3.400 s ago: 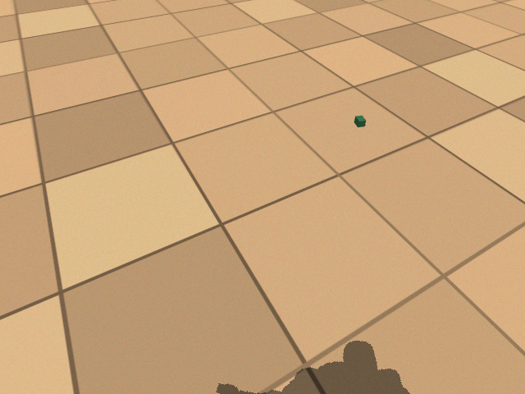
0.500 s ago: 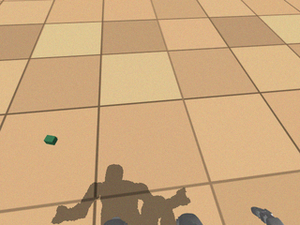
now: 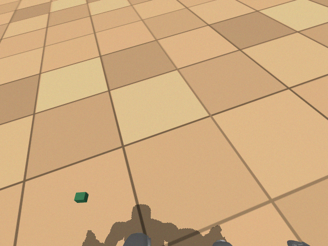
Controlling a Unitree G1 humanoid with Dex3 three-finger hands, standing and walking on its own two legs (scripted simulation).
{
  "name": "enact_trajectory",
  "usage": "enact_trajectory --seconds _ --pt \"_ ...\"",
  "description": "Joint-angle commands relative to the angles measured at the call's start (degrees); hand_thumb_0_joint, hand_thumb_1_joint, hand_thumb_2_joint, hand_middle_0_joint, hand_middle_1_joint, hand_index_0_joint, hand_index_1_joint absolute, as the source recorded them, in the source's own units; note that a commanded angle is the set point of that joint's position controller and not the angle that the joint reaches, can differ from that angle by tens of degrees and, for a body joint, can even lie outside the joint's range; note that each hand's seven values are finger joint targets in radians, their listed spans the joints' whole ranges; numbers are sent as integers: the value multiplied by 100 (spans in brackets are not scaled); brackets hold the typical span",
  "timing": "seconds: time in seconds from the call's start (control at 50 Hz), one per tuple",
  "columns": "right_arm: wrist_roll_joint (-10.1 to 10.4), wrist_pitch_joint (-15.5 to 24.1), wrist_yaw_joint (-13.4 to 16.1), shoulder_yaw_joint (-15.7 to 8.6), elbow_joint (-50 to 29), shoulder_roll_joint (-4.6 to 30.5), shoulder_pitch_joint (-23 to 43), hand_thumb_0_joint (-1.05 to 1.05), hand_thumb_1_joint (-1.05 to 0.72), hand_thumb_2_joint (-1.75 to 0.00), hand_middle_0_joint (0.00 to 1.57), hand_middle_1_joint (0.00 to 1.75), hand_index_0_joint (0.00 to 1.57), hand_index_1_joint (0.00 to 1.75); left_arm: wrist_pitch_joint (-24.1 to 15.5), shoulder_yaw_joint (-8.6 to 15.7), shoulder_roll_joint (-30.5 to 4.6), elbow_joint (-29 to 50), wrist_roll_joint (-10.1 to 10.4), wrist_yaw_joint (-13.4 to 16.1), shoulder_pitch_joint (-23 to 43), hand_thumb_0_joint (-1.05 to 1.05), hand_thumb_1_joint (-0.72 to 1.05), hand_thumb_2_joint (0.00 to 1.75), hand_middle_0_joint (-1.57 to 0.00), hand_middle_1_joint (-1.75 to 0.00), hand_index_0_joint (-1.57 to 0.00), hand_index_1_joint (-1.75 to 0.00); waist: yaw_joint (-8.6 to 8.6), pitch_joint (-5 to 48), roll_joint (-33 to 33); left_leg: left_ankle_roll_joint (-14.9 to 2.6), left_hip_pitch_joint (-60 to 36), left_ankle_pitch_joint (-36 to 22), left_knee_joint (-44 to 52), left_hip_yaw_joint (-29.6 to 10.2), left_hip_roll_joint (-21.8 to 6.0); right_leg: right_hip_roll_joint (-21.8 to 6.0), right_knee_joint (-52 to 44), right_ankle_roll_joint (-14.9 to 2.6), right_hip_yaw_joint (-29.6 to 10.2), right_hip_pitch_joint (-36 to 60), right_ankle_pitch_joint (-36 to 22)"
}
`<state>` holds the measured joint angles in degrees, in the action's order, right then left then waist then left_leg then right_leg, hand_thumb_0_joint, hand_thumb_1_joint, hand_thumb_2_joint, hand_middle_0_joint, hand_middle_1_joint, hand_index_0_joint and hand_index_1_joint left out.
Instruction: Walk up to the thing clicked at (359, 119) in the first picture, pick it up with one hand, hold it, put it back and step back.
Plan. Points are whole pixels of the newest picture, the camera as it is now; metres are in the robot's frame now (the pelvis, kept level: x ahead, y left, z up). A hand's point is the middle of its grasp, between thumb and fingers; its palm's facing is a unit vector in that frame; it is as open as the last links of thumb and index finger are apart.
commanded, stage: walk up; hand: left
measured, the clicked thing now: (81, 197) +0.56 +0.63 -0.72
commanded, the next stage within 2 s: none
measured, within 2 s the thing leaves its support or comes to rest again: neither
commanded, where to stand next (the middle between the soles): +0.10 +0.57 m, yaw -24 degrees
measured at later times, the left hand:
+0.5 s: hand out of the picture +0.15 +0.52 -0.13, palm faces -0.22 -0.82 -0.52, open 7.4 cm
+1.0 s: hand out of the picture +0.17 +0.83 -0.14, palm faces -0.18 -0.75 -0.63, open 7.4 cm
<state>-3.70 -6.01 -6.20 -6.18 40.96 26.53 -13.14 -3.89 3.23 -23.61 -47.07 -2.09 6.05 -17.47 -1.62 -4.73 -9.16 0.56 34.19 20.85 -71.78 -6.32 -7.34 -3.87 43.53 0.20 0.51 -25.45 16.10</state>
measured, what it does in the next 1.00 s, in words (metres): steps to the left: left foot, then right foot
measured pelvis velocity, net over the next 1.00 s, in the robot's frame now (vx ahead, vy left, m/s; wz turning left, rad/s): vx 0.00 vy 0.52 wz -0.26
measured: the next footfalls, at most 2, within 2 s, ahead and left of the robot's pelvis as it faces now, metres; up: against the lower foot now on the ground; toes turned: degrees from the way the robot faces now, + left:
left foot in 0.14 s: +0.05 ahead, +0.26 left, +0.00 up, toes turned -1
right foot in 0.52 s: +0.08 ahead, +0.15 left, +0.00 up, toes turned -13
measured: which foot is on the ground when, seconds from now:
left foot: up 0.00-0.12, down 0.14-0.52, up 0.54-0.82, down 0.84-1.00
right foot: down 0.00-0.16, up 0.18-0.50, down 0.52-0.88, up 0.90-1.00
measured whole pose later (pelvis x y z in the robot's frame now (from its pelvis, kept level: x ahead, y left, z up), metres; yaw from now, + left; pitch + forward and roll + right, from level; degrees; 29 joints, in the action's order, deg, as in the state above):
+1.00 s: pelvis +0.00 +0.52 -0.02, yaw -15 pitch -2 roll -3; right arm -3.9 -6.0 -3.8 -5.1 40.6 22.6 -12.6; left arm -1.8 6.3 -29.6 -51.1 -0.5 8.2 -13.0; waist -1.7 -9.2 -3.6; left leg 2.4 26.7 30.2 -59.0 -2.8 -6.2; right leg 0.5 75.0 -2.1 -4.4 -37.7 30.2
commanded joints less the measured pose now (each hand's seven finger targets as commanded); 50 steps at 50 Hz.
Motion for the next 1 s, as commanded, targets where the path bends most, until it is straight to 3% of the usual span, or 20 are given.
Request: enact_trajectory --seconds 0.0,0.08,0.12,0.14,0.16,0.18,0.26,0.4,0.48,0.5,0.54,0.56,0.68,0.78,0.82,0.84,0.86,0.9,0.94,0.98 --pt "-21 14 -5 -419 -520 1032 -85 0 -90 -90 20 30 20 30 -109 861 -2425 389 -113 95 38 0 90 90 -20 -30 -20 -30 12 138 2286 -11 -237 422 749 476 22 -705 -1880 -1010 -1286 -590 2062" --pt "-24 63 33 -507 -535 1133 -164 0 -90 -90 20 30 20 30 -91 882 -2461 402 -138 102 25 0 90 90 -20 -30 -20 -30 53 485 2214 -150 -708 1113 1608 611 86 -957 -1358 -1149 -1654 -489 1425" --pt "-75 149 104 -619 -163 1165 -1371 0 -90 -90 20 30 20 30 -38 746 -2143 482 -119 120 471 0 90 90 -20 -30 -20 -30 -691 947 1345 -273 -2364 704 3056 628 298 -580 210 -717 -1054 -1396 1081" --pt "-212 226 194 -682 -81 1412 -1766 0 -90 -90 20 30 20 30 6 540 -1417 453 -40 155 454 0 90 90 -20 -30 -20 -30 -1047 587 -379 -249 -2445 1570 4508 -270 48 504 2182 -392 -294 -2218 1333" --pt "-210 313 254 -704 -297 1933 -1127 0 -90 -90 20 30 20 30 26 396 -1024 542 71 241 396 0 90 90 -20 -30 -20 -30 -694 213 -1536 -366 -1897 700 5173 -2110 -1053 1289 3386 -219 -246 -3223 2180" --pt "-66 353 338 -744 -376 2328 -514 0 -90 -90 20 30 20 30 -24 390 -1354 518 42 378 624 0 90 90 -20 -30 -20 -30 -538 80 -1836 -734 -1501 703 5737 -3154 -1422 752 3625 -438 -725 -2969 2081" --pt "-115 394 447 -486 -639 1210 -12 0 -90 -90 20 30 20 30 36 493 -1794 -269 325 249 -338 0 90 90 -20 -30 -20 -30 -115 164 -49 -347 -2308 -2050 4118 -686 -551 418 2898 -290 -542 -2309 859" --pt "-135 275 479 -418 -786 846 -398 0 -90 -90 20 30 20 30 88 354 -1371 -12 377 209 -466 0 90 90 -20 -30 -20 -30 -229 590 -312 -417 -2841 -4247 3649 210 -408 332 675 -281 129 -691 400" --pt "-36 251 429 -387 -1252 692 308 0 -90 -90 20 30 20 30 100 572 -1527 -281 290 307 -2069 0 90 90 -20 -30 -20 -30 848 963 610 550 -889 -3811 1542 991 307 84 -1512 -786 132 2413 -1558" --pt "16 249 427 -328 -1254 434 -8 0 -90 -90 20 30 20 30 102 678 -1778 -171 215 356 -2033 0 90 90 -20 -30 -20 -30 856 1105 1962 735 825 822 -145 618 783 -1186 -1455 -1469 -1975 3481 -2647" --pt "-35 94 533 -501 -1179 989 -659 0 -90 -90 20 30 20 30 79 706 -2001 469 172 449 -692 0 90 90 -20 -30 -20 -30 220 1316 1313 740 1003 1514 -1765 -560 264 -2925 -1752 -2476 -4024 2360 -1512" --pt "-70 83 566 -551 -1117 1194 -462 0 -90 -90 20 30 20 30 4 706 -2042 648 213 487 -15 0 90 90 -20 -30 -20 -30 95 952 1049 611 1090 1337 -2212 -829 30 -3015 -1901 -2564 -4014 1695 -927" --pt "-20 19 156 -455 -860 900 -174 0 -90 -90 20 30 20 30 -126 647 -1962 528 -23 264 358 0 90 90 -20 -30 -20 -30 -121 41 1405 -85 -242 123 -300 -24 78 -733 -1297 -1126 -1051 -499 472" --pt "38 36 139 -493 -773 903 -179 0 -90 -90 20 30 20 30 -75 832 -2417 404 -109 140 166 0 90 90 -20 -30 -20 -30 70 326 2199 -11 -1124 772 1672 785 147 -609 -1020 -977 -963 -545 554" --pt "3 79 197 -585 -391 940 -1102 0 -90 -90 20 30 20 30 -27 761 -2205 397 -46 147 509 0 90 90 -20 -30 -20 -30 -494 742 1631 60 -2218 352 3031 1260 521 -377 65 -653 -467 -784 -110" --pt "-120 124 245 -650 -234 1106 -1566 0 -90 -90 20 30 20 30 6 638 -1743 384 -16 201 465 0 90 90 -20 -30 -20 -30 -775 744 720 -23 -2480 367 3586 938 608 125 1387 -445 -286 -1217 -119" --pt "-184 165 309 -735 -349 1758 -1366 0 -90 -90 20 30 20 30 25 463 -1108 525 93 278 469 0 90 90 -20 -30 -20 -30 -716 357 -1216 -512 -2255 -1149 4174 -1364 -820 1141 3000 -159 205 -2651 1946" --pt "71 181 389 -688 -690 2275 258 0 -90 -90 20 30 20 30 -35 440 -1527 458 -11 418 831 0 90 90 -20 -30 -20 -30 -331 -48 -1776 -2036 -287 570 5395 -3442 -1840 592 3930 -326 -260 -1881 2076" --pt "-81 172 427 -435 -930 1397 784 0 -90 -90 20 30 20 30 -32 596 -1675 -34 278 258 253 0 90 90 -20 -30 -20 -30 -75 -390 -337 -1434 -158 258 4422 -1328 -817 549 3623 -243 -359 -1563 1332" --pt "-89 220 446 -376 -807 1244 766 0 -90 -90 20 30 20 30 17 582 -1553 -288 362 196 -479 0 90 90 -20 -30 -20 -30 144 14 -541 -1170 -1149 -840 3844 -812 -497 560 3062 -269 -25 -1288 1165"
